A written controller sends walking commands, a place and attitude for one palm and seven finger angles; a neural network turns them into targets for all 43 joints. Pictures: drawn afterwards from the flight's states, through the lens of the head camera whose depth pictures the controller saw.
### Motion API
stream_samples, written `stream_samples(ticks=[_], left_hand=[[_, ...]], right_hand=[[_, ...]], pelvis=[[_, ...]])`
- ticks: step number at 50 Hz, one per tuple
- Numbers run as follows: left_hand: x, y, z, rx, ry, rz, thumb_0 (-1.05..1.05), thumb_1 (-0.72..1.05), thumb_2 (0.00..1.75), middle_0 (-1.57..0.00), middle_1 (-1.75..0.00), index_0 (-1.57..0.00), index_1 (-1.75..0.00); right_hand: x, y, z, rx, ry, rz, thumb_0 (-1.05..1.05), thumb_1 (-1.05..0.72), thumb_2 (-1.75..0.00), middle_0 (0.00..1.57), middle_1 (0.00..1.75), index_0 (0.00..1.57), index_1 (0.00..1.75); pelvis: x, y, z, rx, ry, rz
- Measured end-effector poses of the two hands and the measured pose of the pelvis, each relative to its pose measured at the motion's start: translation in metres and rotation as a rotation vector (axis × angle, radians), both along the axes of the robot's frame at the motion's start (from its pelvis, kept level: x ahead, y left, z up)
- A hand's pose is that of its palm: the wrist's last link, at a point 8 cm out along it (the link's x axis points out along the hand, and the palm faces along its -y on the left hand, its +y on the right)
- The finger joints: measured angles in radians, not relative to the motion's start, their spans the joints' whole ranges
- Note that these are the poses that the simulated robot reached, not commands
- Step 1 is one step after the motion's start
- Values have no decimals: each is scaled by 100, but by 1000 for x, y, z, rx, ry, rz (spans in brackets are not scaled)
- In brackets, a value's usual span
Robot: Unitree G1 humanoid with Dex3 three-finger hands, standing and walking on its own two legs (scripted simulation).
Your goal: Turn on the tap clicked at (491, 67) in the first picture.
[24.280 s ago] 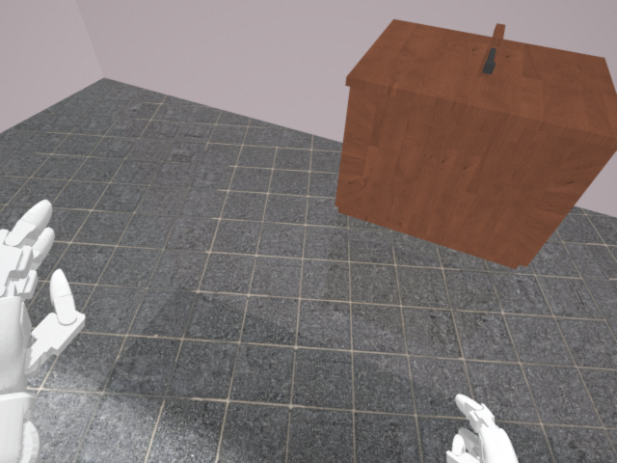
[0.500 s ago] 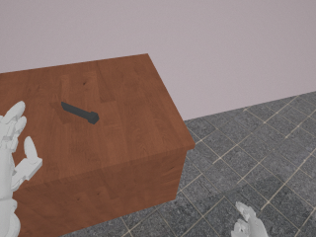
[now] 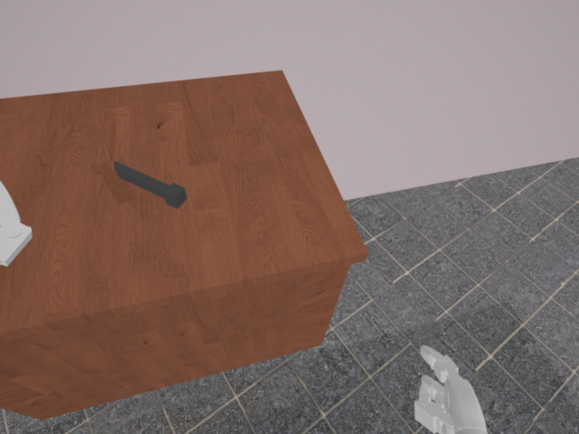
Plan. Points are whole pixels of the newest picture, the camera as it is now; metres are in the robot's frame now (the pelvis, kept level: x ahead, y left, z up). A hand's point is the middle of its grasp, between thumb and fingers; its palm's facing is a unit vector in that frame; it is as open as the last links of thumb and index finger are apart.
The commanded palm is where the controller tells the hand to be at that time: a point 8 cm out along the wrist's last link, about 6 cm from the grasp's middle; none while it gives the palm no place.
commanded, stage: look again from close up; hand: left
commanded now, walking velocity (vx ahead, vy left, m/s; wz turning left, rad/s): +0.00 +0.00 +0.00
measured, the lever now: (175, 195) +0.46 +0.25 +0.01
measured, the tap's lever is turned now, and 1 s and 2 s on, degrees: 48 48 48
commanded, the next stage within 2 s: come to a stop and stand still in 0.10 s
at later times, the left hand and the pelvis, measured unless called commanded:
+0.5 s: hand (45, 227) +0.26 +0.28 +0.19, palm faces +0.42 -0.80 -0.42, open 7.4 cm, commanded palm +0.17 +0.30 +0.17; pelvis +0.01 +0.02 +0.00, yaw +0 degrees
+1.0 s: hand (60, 272) +0.22 +0.25 +0.17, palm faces +0.42 -0.86 -0.29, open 7.4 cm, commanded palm +0.15 +0.29 +0.17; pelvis -0.01 +0.01 +0.00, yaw +0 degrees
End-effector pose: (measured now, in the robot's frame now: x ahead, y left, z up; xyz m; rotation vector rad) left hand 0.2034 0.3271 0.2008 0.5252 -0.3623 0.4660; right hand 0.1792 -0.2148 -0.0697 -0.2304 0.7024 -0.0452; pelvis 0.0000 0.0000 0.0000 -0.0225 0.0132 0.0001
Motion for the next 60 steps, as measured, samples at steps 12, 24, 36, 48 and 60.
stream_samples(ticks=[12, 24, 36, 48, 60], left_hand=[[-7, -21, -41, -68, 145, -149, 2, 89, 89, -21, -30, -21, -30], [7, -17, -5, 39, -23, -144, 2, 89, 89, -21, -30, -21, -30], [-26, -40, -33, -64, 154, -183, 2, 90, 89, -20, -30, -21, -30], [-29, -26, -26, -130, 7, -73, 2, 89, 89, -20, -30, -21, -30], [-12, -26, -32, -71, 122, -133, 2, 89, 89, -21, -30, -21, -30]], right_hand=[[-6, 5, 5, -44, 17, -47, 1, -90, -89, 20, 30, 21, 30], [18, 24, 12, -27, -61, 48, 1, -90, -89, 20, 30, 21, 30], [-22, 8, -2, 40, -43, -54, 1, -90, -89, 20, 30, 21, 30], [-35, -8, 6, -47, -20, -32, 1, -90, -89, 20, 30, 21, 30], [-14, 4, 9, -20, -31, -52, 1, -90, -89, 20, 30, 21, 30]], pelvis=[[17, 14, -1, 7, -13, 7], [13, 17, -2, -2, -6, 3], [1, 16, -3, 9, -28, -13], [-8, 8, 0, -3, -42, -1], [6, 12, 2, -1, -19, -6]])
